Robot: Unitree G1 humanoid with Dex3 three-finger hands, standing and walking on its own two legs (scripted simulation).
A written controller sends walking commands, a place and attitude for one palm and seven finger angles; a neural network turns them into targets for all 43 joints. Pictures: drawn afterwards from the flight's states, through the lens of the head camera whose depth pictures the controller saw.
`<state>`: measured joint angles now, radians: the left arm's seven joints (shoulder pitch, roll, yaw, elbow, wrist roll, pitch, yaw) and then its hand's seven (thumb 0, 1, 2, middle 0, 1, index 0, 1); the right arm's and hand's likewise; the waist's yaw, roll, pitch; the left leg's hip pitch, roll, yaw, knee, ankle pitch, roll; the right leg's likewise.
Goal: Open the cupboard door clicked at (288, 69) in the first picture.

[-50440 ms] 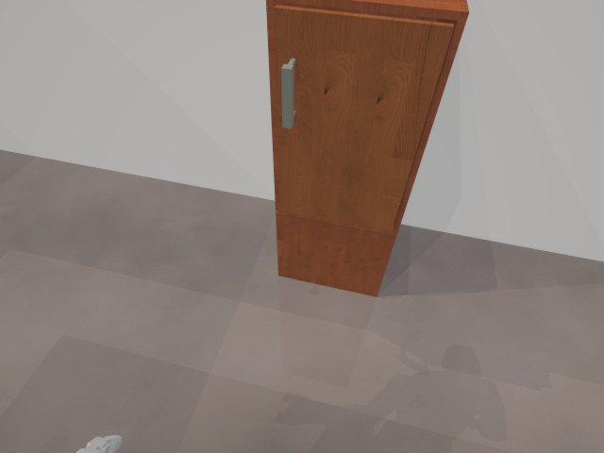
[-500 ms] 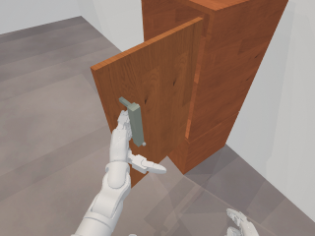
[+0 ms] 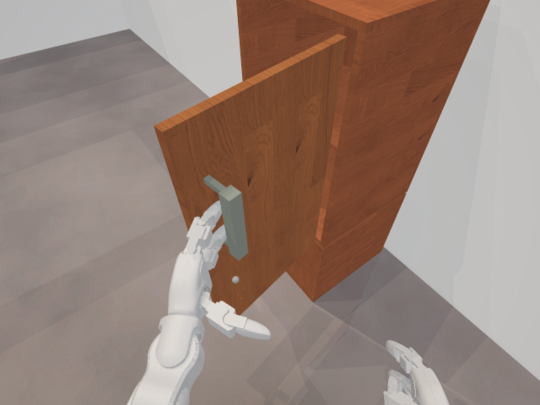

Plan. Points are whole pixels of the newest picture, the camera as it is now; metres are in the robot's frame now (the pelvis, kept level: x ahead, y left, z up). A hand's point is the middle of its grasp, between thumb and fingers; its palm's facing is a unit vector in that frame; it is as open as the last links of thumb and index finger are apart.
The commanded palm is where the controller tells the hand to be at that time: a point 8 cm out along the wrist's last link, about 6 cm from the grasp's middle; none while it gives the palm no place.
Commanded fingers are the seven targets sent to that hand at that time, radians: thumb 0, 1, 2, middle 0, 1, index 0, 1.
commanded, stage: slide the hand sideways off the handle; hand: left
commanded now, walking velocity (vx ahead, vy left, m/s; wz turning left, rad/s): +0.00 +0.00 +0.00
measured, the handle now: (225, 218) +0.37 +0.09 +0.09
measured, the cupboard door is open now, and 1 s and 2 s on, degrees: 100 100 100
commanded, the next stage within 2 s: draw the hand back to the body in 0.56 s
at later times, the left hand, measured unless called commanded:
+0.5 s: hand (198, 320) +0.21 +0.10 +0.08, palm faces +0.03 -1.00 -0.01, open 16.4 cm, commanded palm +0.18 +0.16 +0.08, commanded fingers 0.00 -0.50 0.30 -0.15 -0.30 -0.15 -0.30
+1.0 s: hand (162, 318) +0.20 +0.14 +0.11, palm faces +0.04 -1.00 -0.05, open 16.4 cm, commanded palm +0.17 +0.20 +0.12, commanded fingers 0.00 -0.50 0.30 -0.15 -0.30 -0.15 -0.30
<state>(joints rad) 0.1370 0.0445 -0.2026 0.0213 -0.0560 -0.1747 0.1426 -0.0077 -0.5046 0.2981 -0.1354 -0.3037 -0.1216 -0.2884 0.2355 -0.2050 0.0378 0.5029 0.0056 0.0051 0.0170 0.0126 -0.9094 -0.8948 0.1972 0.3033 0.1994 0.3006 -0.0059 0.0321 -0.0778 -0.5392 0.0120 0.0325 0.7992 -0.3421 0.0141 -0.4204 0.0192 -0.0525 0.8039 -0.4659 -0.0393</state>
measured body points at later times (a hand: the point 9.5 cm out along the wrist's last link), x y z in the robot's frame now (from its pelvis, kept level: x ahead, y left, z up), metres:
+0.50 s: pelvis +0.01 -0.01 -0.01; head +0.02 -0.03 +0.44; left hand +0.21 +0.16 +0.09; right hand +0.20 -0.23 -0.08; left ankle +0.04 +0.11 -0.70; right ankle -0.03 -0.09 -0.70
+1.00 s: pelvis +0.01 -0.01 +0.00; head +0.00 -0.03 +0.45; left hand +0.20 +0.19 +0.11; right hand +0.18 -0.24 -0.08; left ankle +0.04 +0.11 -0.70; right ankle -0.03 -0.09 -0.70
